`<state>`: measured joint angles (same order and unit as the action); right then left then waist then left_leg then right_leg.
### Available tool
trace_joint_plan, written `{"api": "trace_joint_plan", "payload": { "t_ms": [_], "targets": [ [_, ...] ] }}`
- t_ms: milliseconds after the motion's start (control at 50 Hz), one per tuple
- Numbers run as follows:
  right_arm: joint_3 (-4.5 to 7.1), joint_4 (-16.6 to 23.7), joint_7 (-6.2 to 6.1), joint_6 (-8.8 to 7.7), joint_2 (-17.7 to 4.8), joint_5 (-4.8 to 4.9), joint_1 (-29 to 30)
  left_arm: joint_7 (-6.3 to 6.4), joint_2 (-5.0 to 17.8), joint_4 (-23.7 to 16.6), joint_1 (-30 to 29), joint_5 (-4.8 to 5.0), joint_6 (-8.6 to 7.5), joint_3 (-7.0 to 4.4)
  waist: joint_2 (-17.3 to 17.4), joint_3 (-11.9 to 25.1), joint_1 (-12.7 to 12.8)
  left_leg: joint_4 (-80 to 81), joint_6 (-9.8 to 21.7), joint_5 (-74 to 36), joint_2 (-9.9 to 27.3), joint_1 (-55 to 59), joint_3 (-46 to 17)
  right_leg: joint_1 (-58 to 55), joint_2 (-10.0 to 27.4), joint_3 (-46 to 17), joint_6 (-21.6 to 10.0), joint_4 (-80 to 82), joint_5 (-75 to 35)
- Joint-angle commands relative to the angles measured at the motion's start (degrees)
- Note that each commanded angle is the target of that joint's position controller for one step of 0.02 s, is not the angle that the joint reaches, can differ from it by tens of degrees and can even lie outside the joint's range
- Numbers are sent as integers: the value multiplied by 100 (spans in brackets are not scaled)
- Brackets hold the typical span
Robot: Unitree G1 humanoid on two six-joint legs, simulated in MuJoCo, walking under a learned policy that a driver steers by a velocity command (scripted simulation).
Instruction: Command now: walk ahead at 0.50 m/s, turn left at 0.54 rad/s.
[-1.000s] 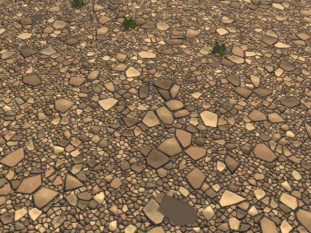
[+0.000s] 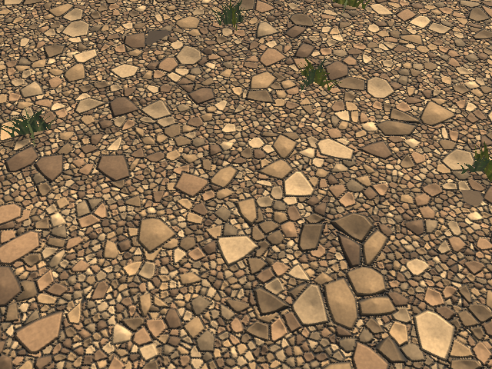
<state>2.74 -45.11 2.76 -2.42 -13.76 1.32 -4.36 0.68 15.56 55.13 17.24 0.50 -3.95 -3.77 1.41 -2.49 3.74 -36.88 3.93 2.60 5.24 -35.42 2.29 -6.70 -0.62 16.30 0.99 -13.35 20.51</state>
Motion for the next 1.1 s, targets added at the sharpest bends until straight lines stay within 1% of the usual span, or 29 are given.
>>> {"api": "trace_joint_plan", "payload": {
  "t_ms": [20, 40, 60, 80, 100, 120, 140, 160, 180, 240, 320, 440, 520, 540, 560, 580, 600, 620, 660, 760, 820, 880, 900, 920, 940, 960, 980, 1020, 1100],
  "targets": [
    [240, 523, 83, -41, -686, 31, -121, 77, 1201, -321, -119, 51, 115, -274, -609, 216, -495, 34, 315, 761, -525, 631, 479, -113, 1741, -276, -769, -1128, -5863],
    [403, 353, 58, -41, -962, 34, -933, 106, 1205, -392, -268, 58, 180, -269, -580, 593, -963, 353, 483, 566, -809, 1673, 547, 197, 1561, -172, -603, -2290, -6222],
    [613, 157, -57, -18, -1391, 0, -1805, 129, 1126, -499, -275, 26, 165, -227, -216, 1073, -1359, 695, 734, -108, -665, 3269, -40, 1291, 1290, -170, -277, -3903, -5077],
    [739, 198, -149, 1, -2118, -61, -1746, 42, 233, -802, 318, -201, 18, 31, 1427, 1592, -638, 691, 1777, -1091, 1007, 5406, -2985, 4005, 129, -384, 192, -6199, 608],
    [615, 474, -128, -59, -1817, -144, -1817, -38, 576, -849, 57, -37, -217, 29, 784, 2694, -894, 1401, 2294, -1627, 1671, 5871, -4692, 4519, -257, -1873, 185, -7125, 1799],
    [507, 516, -97, -110, -1484, -188, -1585, -71, 844, -1035, -573, 170, -308, -56, 334, 2167, -1010, 1431, 1963, -2468, 1445, 5507, -3697, 4852, 79, -2170, 38, -7083, 1347],
    [462, 539, -98, -146, -1265, -92, -1239, -34, 760, -1083, -700, 153, -337, -28, 12, 1485, -792, 1390, 1690, -2703, 1147, 4668, -2845, 4858, 328, -2110, -33, -6573, 877],
    [425, 609, -117, -136, -1099, -29, -891, 28, 791, -1010, -715, 25, -303, -65, -248, 1038, -583, 1501, 1474, -2690, 895, 3843, -2359, 4648, 514, -2059, -5, -6137, 599],
    [376, 696, -153, -122, -975, -78, -668, 57, 891, -1010, -631, -29, -213, -121, -158, 904, -372, 1657, 1397, -2795, 763, 3191, -2101, 4211, 623, -2089, 9, -5905, 409],
    [419, 765, -206, -103, -1149, -144, -584, 89, 688, -1078, -450, -96, 26, -109, -53, 844, -135, 1806, 1363, -3383, 506, 2386, -1708, 3751, 516, -1998, 190, -5157, 86],
    [455, 781, -374, 60, -1266, -44, -692, 120, 558, -1261, -869, -124, 131, -50, 236, 1013, -239, 1610, 1111, -3088, 227, 2352, -1531, 3779, 275, -1992, 407, -3919, -735],
    [431, 851, -500, 308, -1254, -64, -788, 36, 634, -1520, -1614, -56, 160, -49, 549, 886, -506, 1302, 825, -1555, 197, 2486, -2207, 3635, -19, -2178, 418, -2688, -1016],
    [383, 1012, -523, 365, -1177, -29, -523, -25, 776, -1512, -1337, -48, 28, -134, 790, 813, -273, 811, 607, -1186, 58, 2669, -2814, 2973, -121, -2189, 172, -1450, -1084],
    [353, 1079, -533, 370, -1110, -23, -430, -26, 836, -1464, -1116, -74, -17, -165, 727, 836, -134, 546, 402, -845, -162, 2466, -2754, 2361, 61, -2194, 32, -808, -1957],
    [254, 1151, -535, 356, -798, -123, -643, 8, 1192, -1471, -878, -178, -23, -237, 16, 1218, -232, -340, 106, 357, -550, 1984, -2265, 1401, 1123, -2976, -348, -834, -3355],
    [222, 1194, -548, 327, -632, -107, -1231, 33, 1473, -1448, -910, -333, 61, -283, -1536, 1219, -639, -1444, -277, 3528, -1513, 660, -1423, 594, 2245, -4469, -1474, -854, -5146],
    [322, 1103, -528, 291, -1148, -166, -1426, 20, 1143, -1442, -706, -241, 84, -230, -1592, 1394, -515, -2673, -566, 3961, -1238, 258, -1338, 556, 2671, -5169, -2011, -768, -4968],
    [421, 988, -521, 324, -1426, -103, -1281, 22, 864, -1535, -839, -165, 92, -152, -1067, 1196, -422, -3273, -678, 3556, -1090, 153, -1352, 728, 2349, -4496, -1882, -885, -4624],
    [412, 908, -570, 466, -1280, -88, -1016, 27, 694, -1563, -1098, -77, 171, -91, -691, 871, -407, -3459, -844, 2950, -965, 139, -1259, 1160, 1721, -3556, -1457, -884, -3857],
    [165, 1023, -503, 484, -646, -82, -767, 54, 791, -1471, -1200, -101, 332, -88, -1175, 866, -383, -1495, -914, 2494, -742, 1196, -549, 1568, 1208, -2646, -1336, -670, -3508],
    [150, 1013, -451, 468, -714, -75, -652, 40, 956, -1370, -980, -50, 377, -129, -1351, 939, -199, -350, -817, 2068, -623, 1730, -398, 1486, 1363, -2794, -1413, -685, -3135],
    [172, 798, -395, 451, -716, -109, -946, 21, 899, -1275, -941, 37, 396, -70, -1171, 768, -400, 1414, -498, 869, -718, 2662, -205, 1957, 1214, -2716, -1121, -839, -2164],
    [185, 846, -402, 449, -852, -169, -895, 0, 795, -1182, -702, 29, 358, -25, -954, 754, -357, 1639, -310, 467, -489, 3131, -526, 2349, 1102, -2660, -772, -890, -1601],
    [235, 914, -445, 460, -1188, -244, -968, -50, 553, -1215, -636, -128, 294, 63, -82, 903, -246, 1695, -22, -289, 370, 3553, -1459, 2793, 727, -2217, -344, -1558, -791],
    [202, 837, -402, 447, -1166, -324, -649, -55, 238, -1287, -627, -157, 242, 136, 1050, 768, 25, 1765, 468, 222, 808, 2536, -1779, 2523, 293, -1697, -33, -1453, 23],
    [96, 975, -352, 375, -727, -325, -309, -31, 503, -1215, -862, -206, 247, 96, 724, 506, -120, 1914, 455, 1165, 531, 2093, -1632, 2118, 328, -1762, 142, -1439, -351],
    [49, 889, -328, 305, -584, -361, -357, -31, 541, -1183, -996, -206, 245, 78, 645, 384, -163, 1882, 205, 1640, 253, 2003, -1434, 2001, 306, -1765, 175, -1317, -802],
    [79, 767, -317, 200, -739, -319, -521, 23, 640, -1052, -853, -196, 288, 51, 663, 163, -204, 1882, -25, 1752, 48, 1820, -1290, 1879, 360, -1802, 200, -1287, -1131],
    [42, 621, -364, 144, -663, -251, -791, 30, 593, -822, -727, -138, 256, 52, 276, 79, -227, 1679, -98, 1241, -85, 1943, -1133, 1860, 388, -1827, 155, -1224, -1307]
  ]
}}
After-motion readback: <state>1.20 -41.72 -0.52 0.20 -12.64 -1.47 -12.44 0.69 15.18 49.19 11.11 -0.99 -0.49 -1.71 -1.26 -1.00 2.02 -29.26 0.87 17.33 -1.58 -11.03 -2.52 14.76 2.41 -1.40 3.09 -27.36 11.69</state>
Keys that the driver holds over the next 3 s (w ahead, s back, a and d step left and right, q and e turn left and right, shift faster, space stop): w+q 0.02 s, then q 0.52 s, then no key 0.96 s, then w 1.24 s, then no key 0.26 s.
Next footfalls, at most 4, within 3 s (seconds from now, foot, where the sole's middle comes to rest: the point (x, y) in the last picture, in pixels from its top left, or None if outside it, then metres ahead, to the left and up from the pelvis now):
0.06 left None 0.21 0.11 -0.77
0.56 right None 0.38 -0.06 -0.77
0.90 left None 0.22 0.15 -0.77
2.26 left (156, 289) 0.66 0.32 -0.77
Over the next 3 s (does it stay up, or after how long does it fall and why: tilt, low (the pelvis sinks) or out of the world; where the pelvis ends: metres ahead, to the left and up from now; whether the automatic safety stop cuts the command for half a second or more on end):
stays up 0.91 0.25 0.01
